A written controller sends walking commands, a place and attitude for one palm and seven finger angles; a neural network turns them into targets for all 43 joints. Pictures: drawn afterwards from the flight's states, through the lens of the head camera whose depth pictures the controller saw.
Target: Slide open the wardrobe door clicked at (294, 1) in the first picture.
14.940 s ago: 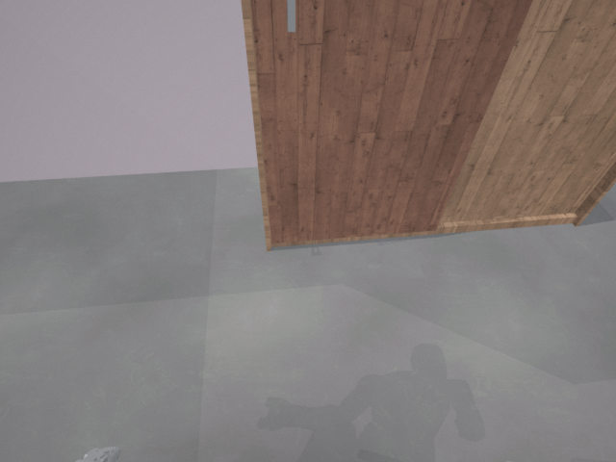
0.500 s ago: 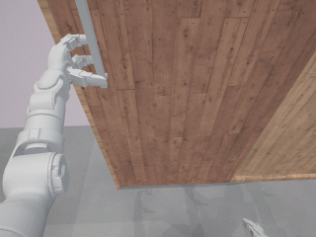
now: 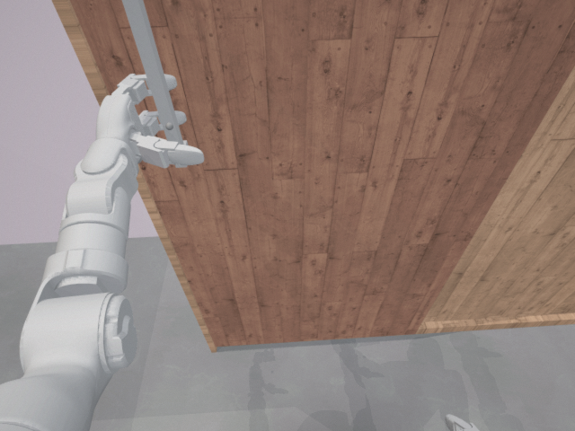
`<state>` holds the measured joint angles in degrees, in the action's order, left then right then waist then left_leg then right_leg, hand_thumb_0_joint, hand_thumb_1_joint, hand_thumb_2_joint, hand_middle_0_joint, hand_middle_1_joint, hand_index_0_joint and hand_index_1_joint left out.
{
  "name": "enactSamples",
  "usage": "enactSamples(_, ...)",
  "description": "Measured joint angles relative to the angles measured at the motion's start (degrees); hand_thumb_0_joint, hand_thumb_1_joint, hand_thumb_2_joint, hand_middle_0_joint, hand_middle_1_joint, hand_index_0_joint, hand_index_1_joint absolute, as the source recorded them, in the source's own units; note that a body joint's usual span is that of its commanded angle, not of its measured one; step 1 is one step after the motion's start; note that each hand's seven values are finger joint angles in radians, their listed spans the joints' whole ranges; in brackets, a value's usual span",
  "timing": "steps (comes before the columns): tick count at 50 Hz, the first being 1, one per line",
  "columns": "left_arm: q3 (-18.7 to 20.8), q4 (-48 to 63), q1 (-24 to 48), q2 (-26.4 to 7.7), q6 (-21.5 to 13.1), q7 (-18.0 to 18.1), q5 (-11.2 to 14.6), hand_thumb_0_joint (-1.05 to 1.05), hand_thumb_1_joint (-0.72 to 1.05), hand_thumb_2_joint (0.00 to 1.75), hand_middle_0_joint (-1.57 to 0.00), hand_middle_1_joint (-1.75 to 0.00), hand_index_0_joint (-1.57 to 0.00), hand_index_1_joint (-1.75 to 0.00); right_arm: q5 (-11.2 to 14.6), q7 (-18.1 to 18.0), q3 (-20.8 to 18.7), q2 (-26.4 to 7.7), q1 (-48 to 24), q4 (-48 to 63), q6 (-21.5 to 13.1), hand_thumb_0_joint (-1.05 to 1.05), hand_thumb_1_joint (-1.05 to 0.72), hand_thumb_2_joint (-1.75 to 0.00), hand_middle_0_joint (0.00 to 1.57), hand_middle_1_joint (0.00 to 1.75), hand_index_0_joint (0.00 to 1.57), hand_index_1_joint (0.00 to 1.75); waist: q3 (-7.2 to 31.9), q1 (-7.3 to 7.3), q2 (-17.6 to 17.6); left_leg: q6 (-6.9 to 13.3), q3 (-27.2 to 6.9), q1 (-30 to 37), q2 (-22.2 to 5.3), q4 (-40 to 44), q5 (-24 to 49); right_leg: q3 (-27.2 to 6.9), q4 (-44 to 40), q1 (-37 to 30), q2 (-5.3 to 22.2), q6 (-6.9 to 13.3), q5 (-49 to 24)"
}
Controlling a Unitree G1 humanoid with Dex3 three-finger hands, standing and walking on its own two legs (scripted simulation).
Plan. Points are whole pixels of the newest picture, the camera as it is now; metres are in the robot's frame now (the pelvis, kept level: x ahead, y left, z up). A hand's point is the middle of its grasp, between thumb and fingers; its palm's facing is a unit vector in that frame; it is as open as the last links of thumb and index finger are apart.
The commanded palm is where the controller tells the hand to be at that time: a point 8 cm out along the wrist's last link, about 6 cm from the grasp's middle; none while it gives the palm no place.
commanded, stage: slide the fingers in behind the handle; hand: left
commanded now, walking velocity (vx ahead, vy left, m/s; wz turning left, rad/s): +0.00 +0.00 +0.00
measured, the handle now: (161, 79) +0.51 +0.19 +0.25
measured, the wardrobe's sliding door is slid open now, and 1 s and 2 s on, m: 0.00 0.00 0.00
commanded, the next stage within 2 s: grip the handle and tug to test in 0.46 s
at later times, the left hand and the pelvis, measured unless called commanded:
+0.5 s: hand (173, 124) +0.45 +0.17 +0.22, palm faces +0.09 -1.00 -0.01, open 14.1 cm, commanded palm +0.42 +0.22 +0.22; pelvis +0.00 +0.00 +0.00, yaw +1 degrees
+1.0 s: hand (177, 122) +0.45 +0.16 +0.22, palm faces +0.09 -1.00 +0.00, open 9.8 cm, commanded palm +0.42 +0.21 +0.22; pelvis +0.00 +0.00 +0.00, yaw +0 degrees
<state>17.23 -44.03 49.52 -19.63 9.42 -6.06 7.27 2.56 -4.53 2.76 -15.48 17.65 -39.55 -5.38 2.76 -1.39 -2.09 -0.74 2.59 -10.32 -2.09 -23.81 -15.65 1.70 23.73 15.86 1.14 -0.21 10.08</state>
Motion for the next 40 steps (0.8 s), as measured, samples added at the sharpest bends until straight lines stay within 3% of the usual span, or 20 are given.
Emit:
enactSamples(23, -2.91, -2.18, 2.81, 1.45, -0.45, 1.71, -0.23, -0.01, -0.5, 0.3, -0.27, -1.19, -0.27, -1.19, -0.16, -0.33, 0.49, 0.7, -1.27, -0.47, -0.66, 0.01, -0.9, -0.9, 0.2, 0.29, 0.2, 0.3, -0.35, 0.85, 0.25, 0.18, -0.79, -0.21, 0.59, 0.04, 0.32, 0.71, -0.12, -0.21, 0.65, -0.21, -0.06)
enactSamples(31, -2.48, -3.06, 3.54, 1.93, -0.52, 1.76, -0.47, -0.01, -0.49, 0.3, -0.28, -1.2, -0.29, -1.2, -0.42, -0.24, 0.59, 0.87, -0.89, -0.85, -0.6, 0.01, -0.9, -0.9, 0.2, 0.29, 0.2, 0.3, -0.25, 0.48, 0.12, 0.21, -0.63, -0.32, 0.61, 0.16, 0.37, 0.54, -0.13, 0.03, 0.65, -0.24, -0.11)
enactSamples(40, -1.39, -1.4, 1.75, 1.5, -0.67, 2.04, -0.76, -0.01, -0.29, 0.39, -0.31, -1.23, -0.3, -1.22, -0.36, -0.01, 0.33, 0.71, -0.75, -0.39, -0.36, 0.01, -0.9, -0.9, 0.2, 0.29, 0.2, 0.3, -0.07, 0.21, 0.1, 0.11, 0.07, 0.38, 0.26, 0.73, 0.48, -0.11, -0.58, -0.29, 0.2, -0.12, -0.43)
